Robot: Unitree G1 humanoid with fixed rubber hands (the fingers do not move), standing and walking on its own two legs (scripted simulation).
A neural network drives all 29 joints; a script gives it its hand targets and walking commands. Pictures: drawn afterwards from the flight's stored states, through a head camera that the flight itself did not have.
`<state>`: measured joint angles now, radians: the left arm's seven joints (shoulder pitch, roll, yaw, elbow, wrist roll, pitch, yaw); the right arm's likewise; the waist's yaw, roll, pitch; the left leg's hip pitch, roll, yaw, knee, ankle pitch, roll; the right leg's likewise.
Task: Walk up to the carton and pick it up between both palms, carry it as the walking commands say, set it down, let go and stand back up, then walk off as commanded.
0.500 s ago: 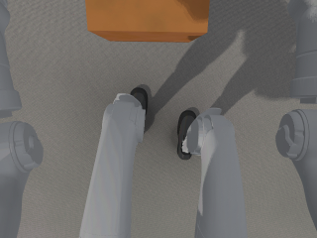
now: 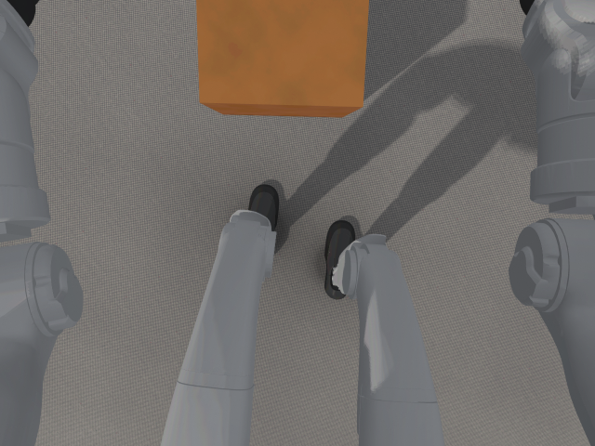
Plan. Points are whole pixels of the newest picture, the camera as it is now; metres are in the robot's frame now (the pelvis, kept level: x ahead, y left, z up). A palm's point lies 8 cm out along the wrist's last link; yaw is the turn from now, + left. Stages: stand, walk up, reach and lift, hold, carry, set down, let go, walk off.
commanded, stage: let go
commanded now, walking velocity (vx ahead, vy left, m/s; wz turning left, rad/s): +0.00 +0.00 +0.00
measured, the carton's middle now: (283, 59) +0.56 +0.10 -0.53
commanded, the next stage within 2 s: stand in 1.44 s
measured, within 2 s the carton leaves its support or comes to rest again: neither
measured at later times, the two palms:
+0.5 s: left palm out of the picture +0.33 +0.29 -0.03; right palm (586, 169) +0.41 -0.17 -0.04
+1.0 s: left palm out of the picture +0.24 +0.23 +0.05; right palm out of the picture +0.27 -0.23 +0.04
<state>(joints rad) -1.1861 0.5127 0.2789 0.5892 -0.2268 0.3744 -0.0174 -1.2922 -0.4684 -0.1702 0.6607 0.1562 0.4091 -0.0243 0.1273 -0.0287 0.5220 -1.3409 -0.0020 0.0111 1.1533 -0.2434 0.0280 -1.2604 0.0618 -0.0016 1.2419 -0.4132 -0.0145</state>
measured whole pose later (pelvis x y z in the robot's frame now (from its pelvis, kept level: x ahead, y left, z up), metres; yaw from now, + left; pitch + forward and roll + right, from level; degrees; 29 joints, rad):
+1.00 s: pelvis +0.10 +0.00 +0.12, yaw +1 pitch -8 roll +1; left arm 0.24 0.18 0.04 0.38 0.03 0.12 -0.07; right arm 0.19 -0.18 -0.08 0.48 -0.04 0.10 0.05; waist 0.03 -0.01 0.21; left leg -0.17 -0.04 0.02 0.54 -0.23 0.02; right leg -0.08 0.02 0.04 0.58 -0.36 -0.02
